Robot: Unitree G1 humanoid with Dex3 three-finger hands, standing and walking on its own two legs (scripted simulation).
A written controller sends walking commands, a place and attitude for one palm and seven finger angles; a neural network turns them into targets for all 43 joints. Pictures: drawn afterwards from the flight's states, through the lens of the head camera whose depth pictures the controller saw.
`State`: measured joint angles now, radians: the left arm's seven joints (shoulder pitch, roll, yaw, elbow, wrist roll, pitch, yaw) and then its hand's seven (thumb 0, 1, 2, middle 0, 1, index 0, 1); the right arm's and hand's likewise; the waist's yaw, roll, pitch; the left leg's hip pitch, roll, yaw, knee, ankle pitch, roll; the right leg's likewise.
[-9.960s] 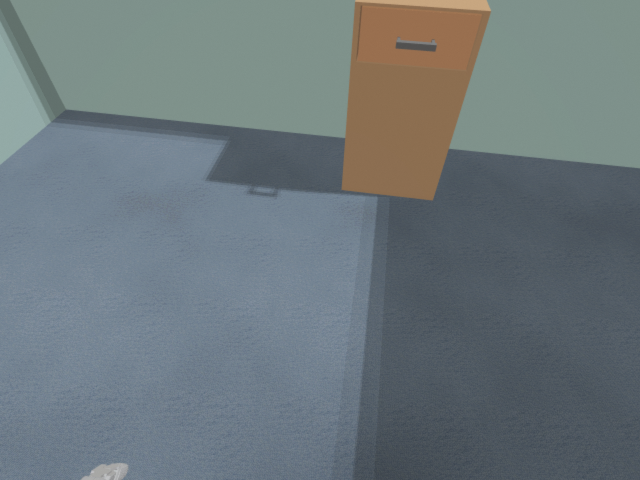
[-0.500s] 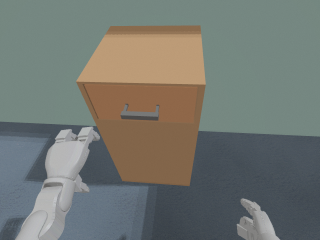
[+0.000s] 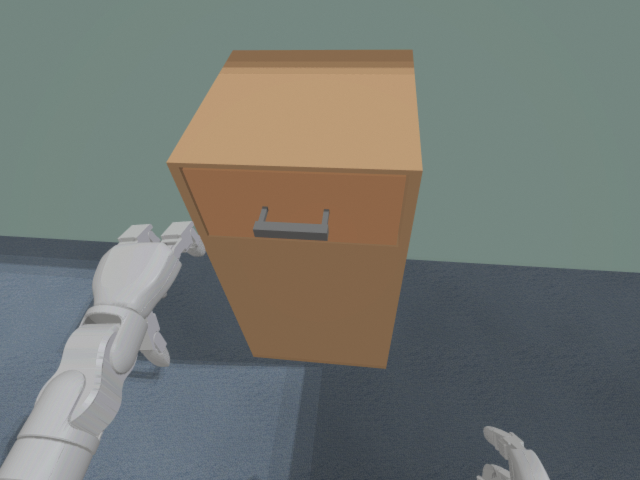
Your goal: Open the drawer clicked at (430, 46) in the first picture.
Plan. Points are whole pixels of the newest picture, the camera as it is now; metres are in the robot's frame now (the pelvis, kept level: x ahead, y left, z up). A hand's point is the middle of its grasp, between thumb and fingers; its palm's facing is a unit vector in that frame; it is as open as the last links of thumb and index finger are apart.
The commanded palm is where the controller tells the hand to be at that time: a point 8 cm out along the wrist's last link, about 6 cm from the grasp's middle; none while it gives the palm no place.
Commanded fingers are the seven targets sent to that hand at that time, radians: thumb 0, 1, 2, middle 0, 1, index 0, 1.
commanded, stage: raise the hand with hooked fingers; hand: left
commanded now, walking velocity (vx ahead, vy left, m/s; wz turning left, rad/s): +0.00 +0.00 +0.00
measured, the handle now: (293, 222) +0.55 +0.12 -0.05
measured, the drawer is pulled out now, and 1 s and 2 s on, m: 0.00 0.00 0.00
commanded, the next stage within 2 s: move the hooked fingers above the handle in 0.18 s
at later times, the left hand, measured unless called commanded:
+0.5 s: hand (188, 294) +0.31 +0.21 +0.06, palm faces +0.00 -0.08 -1.00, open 13.8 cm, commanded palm +0.30 +0.22 +0.12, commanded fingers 0.00 -0.50 0.30 -0.30 -1.20 -0.30 -1.20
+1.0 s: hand (230, 260) +0.38 +0.18 +0.04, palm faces +0.01 -0.07 -1.00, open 13.8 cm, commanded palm +0.36 +0.18 +0.10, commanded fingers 0.00 -0.50 0.30 -0.30 -1.20 -0.30 -1.20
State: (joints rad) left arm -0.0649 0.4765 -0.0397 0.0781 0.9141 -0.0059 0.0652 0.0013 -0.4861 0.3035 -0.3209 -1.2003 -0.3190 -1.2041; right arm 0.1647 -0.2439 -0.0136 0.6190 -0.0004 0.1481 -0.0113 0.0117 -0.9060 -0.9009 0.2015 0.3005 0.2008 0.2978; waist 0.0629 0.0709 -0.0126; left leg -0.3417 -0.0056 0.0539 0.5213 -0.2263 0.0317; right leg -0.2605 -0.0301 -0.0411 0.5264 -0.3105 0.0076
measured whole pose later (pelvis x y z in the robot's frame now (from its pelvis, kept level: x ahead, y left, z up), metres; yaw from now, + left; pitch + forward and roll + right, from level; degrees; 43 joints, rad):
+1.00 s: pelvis +0.01 -0.02 -0.01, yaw +0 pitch +7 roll +1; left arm -0.36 0.39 -0.15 0.46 1.00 0.01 0.20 0.00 -0.49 0.30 -0.32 -1.20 -0.32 -1.20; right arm 0.23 -0.25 -0.06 0.67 0.02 0.14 -0.03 0.01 -0.91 -0.90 0.20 0.30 0.20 0.30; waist 0.01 0.05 -0.07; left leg -0.46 0.01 0.05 0.60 -0.27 0.01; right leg -0.39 -0.01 -0.04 0.63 -0.37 -0.02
